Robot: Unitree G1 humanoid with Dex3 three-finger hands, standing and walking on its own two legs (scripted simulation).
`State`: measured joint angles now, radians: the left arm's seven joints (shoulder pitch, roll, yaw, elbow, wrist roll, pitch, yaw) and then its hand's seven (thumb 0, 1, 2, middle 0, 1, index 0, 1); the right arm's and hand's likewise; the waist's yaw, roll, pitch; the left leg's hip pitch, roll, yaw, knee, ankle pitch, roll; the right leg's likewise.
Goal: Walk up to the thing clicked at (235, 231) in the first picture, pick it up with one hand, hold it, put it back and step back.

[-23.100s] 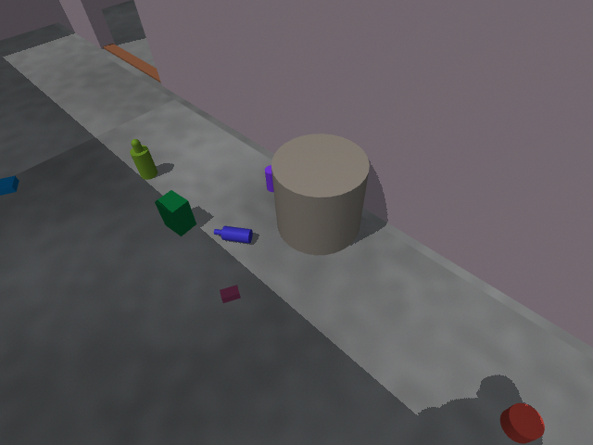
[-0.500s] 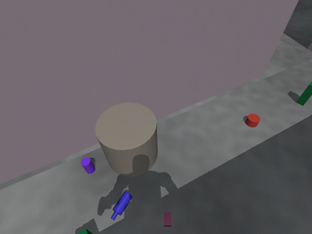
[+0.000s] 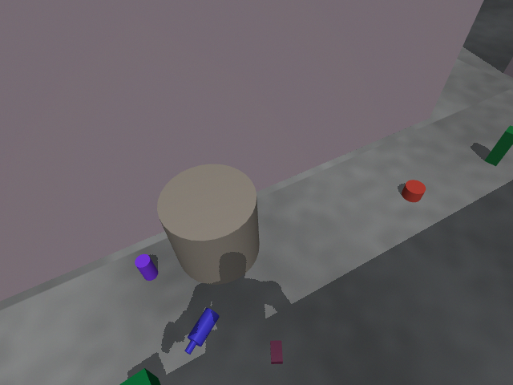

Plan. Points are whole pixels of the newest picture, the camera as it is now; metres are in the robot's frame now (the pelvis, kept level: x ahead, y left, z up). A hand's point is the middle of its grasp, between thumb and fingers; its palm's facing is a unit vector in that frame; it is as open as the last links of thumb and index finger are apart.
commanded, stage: stand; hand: left
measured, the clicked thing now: (200, 331) +0.44 +0.26 -0.75
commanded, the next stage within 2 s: walk up in 0.64 s
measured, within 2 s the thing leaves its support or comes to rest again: neither
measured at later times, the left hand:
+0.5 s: hand out of the picture +0.06 +0.26 -0.16, palm faces -0.03 -0.94 -0.34, open 7.3 cm
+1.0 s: hand out of the picture +0.07 +0.30 -0.18, palm faces -0.04 -0.92 -0.38, open 7.4 cm
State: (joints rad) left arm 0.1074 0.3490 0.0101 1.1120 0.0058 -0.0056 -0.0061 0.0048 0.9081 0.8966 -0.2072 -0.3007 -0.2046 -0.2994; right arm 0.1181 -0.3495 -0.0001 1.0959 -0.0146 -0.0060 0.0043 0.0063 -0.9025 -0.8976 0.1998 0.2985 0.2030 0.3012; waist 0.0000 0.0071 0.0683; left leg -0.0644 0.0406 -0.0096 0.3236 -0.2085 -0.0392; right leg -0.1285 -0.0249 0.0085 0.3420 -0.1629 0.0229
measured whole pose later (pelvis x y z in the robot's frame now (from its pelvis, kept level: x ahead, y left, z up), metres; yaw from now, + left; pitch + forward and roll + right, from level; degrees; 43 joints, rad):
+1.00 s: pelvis -0.07 +0.04 -0.03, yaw +0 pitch -1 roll +0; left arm 0.02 0.39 0.05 0.92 0.02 0.06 0.01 0.01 0.91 0.90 -0.21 -0.30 -0.21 -0.30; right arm 0.11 -0.42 -0.06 0.96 0.00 0.04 0.01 0.00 -0.90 -0.90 0.20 0.30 0.20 0.30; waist -0.02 -0.02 0.17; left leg -0.28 -0.02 -0.02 0.75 -0.41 0.05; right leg -0.44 -0.07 0.04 0.66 -0.21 0.03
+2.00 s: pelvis -0.31 +0.01 -0.01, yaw -1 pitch -2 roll -1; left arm 0.21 0.40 0.09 0.84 0.02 0.08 -0.01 0.01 0.91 0.90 -0.21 -0.30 -0.20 -0.30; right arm 0.19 -0.34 -0.04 0.87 -0.04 -0.01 -0.02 0.01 -0.90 -0.90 0.20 0.30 0.21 0.30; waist 0.02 -0.06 0.13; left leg -0.25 0.04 -0.01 0.57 -0.28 0.00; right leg -0.36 0.06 0.14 1.02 -0.46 0.01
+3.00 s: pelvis -0.31 +0.01 -0.01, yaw +1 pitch -2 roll +0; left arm 0.11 0.35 0.04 1.01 0.00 -0.02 -0.01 0.01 0.91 0.90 -0.21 -0.30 -0.21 -0.30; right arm 0.16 -0.34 -0.02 1.04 -0.02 -0.02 0.00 0.01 -0.90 -0.90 0.20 0.30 0.20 0.30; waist 0.01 0.00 0.07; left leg -0.18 0.00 -0.03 0.52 -0.30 -0.01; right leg -0.18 -0.03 -0.02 0.51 -0.28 0.02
